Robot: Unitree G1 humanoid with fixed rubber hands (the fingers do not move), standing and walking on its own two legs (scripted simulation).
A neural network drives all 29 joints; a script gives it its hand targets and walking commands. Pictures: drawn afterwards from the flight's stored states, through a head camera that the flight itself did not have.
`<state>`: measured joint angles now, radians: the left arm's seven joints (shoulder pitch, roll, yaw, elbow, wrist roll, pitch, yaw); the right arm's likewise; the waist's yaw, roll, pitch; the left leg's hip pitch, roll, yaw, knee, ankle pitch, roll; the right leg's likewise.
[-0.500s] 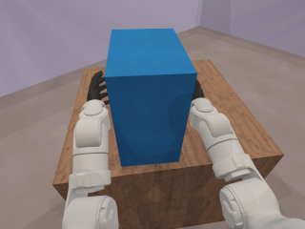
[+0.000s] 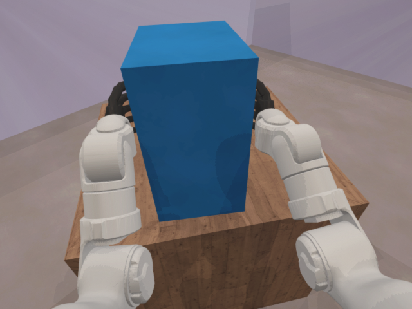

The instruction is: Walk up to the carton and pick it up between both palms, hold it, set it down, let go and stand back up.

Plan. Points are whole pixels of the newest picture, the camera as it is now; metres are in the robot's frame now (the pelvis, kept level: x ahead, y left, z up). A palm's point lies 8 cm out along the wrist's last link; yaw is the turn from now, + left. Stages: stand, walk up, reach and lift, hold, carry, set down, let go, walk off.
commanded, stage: reach and lift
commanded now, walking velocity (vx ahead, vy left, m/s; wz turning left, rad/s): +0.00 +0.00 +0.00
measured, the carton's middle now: (192, 119) +0.40 +0.02 +0.23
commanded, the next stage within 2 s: hold in 0.90 s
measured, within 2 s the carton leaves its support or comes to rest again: neither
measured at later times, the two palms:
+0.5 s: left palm (111, 112) +0.35 +0.15 +0.28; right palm (269, 104) +0.36 -0.11 +0.27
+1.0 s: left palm (119, 119) +0.35 +0.14 +0.27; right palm (271, 113) +0.36 -0.11 +0.25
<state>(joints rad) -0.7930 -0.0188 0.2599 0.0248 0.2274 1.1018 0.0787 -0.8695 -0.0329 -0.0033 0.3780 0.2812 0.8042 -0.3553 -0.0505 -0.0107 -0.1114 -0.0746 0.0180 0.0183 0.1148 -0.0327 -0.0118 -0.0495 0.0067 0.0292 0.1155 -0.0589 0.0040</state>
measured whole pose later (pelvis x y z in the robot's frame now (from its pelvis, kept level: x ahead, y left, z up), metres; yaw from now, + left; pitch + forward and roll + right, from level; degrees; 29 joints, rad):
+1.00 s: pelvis -0.01 +0.00 +0.00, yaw +0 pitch +0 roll +0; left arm -0.87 -0.02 0.30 0.05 0.30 1.16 0.03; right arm -0.95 -0.03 -0.05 0.42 0.27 0.85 -0.36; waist -0.08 0.00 -0.11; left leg -0.06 0.01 0.00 0.03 0.03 -0.01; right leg -0.06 0.00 0.03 0.09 -0.03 0.01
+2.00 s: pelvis -0.02 -0.01 -0.01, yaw +5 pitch -4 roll -1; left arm -0.90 -0.01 0.28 0.14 0.30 1.05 0.00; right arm -0.99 -0.06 -0.07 0.50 0.39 0.74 -0.42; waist -0.14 -0.06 -0.12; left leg -0.16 0.02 -0.09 0.33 -0.11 -0.03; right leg -0.06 0.02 -0.07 0.24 -0.13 -0.01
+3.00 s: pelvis +0.00 -0.01 +0.00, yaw +0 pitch -1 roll +0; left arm -0.95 0.00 0.34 0.09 0.32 1.24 -0.01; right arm -1.05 -0.03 -0.07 0.48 0.31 0.92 -0.40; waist -0.06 0.00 -0.13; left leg -0.01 0.03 0.00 0.02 0.02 -0.02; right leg -0.02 0.02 0.03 0.08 -0.04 0.00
